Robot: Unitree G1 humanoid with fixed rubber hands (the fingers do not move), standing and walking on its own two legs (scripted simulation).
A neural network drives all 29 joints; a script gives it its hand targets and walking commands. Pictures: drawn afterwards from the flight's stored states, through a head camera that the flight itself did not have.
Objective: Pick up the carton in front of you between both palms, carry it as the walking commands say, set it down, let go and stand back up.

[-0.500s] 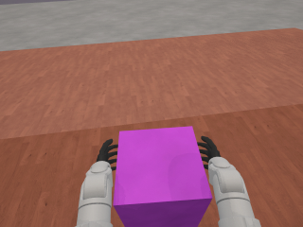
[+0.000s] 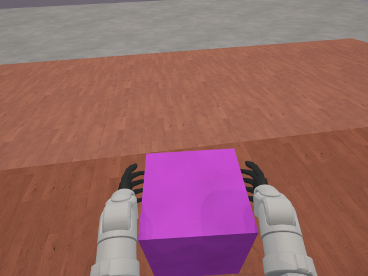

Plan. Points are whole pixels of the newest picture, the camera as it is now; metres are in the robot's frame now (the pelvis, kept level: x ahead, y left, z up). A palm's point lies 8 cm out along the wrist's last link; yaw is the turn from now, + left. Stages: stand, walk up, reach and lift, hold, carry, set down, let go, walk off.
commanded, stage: hold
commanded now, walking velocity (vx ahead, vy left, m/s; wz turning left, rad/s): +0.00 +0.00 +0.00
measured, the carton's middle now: (193, 215) +0.29 +0.00 -0.03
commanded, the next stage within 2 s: carry in 0.48 s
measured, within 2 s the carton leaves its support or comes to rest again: neither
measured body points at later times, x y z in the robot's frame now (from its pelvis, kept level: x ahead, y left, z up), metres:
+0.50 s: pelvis +0.01 +0.00 +0.00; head -0.03 +0.00 +0.45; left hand +0.31 +0.15 +0.05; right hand +0.31 -0.15 +0.04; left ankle +0.03 +0.12 -0.74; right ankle +0.02 -0.12 -0.74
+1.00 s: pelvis +0.15 -0.02 -0.01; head +0.15 -0.01 +0.44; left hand +0.43 +0.13 +0.06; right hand +0.43 -0.17 +0.07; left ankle +0.19 +0.07 -0.73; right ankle +0.02 -0.13 -0.74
